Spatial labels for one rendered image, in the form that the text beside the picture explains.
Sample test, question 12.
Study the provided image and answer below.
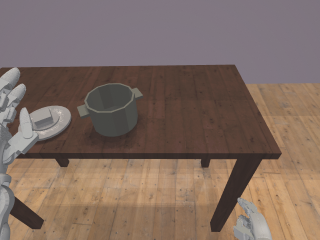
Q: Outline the robot left forearm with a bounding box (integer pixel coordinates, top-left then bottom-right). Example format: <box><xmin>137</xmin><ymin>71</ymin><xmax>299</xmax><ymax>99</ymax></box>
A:
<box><xmin>0</xmin><ymin>173</ymin><xmax>15</xmax><ymax>240</ymax></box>

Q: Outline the pot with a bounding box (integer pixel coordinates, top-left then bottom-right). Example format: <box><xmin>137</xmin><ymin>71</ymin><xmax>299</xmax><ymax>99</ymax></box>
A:
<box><xmin>77</xmin><ymin>83</ymin><xmax>144</xmax><ymax>137</ymax></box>

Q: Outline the knob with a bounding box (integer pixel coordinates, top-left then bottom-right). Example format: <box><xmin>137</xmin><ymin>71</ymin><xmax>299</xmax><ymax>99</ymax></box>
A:
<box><xmin>32</xmin><ymin>108</ymin><xmax>53</xmax><ymax>126</ymax></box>

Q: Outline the table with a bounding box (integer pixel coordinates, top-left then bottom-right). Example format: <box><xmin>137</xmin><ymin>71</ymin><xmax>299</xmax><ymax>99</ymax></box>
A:
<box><xmin>0</xmin><ymin>64</ymin><xmax>282</xmax><ymax>232</ymax></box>

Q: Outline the robot left hand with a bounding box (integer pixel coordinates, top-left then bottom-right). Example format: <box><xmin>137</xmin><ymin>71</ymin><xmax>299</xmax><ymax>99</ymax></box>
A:
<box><xmin>0</xmin><ymin>67</ymin><xmax>40</xmax><ymax>173</ymax></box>

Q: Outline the robot right hand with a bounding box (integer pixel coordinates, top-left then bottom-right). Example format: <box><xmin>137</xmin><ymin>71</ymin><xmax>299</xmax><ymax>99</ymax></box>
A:
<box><xmin>233</xmin><ymin>197</ymin><xmax>273</xmax><ymax>240</ymax></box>

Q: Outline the lid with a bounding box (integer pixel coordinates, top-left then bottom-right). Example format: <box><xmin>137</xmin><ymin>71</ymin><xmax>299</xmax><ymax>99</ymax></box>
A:
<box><xmin>18</xmin><ymin>105</ymin><xmax>72</xmax><ymax>141</ymax></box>

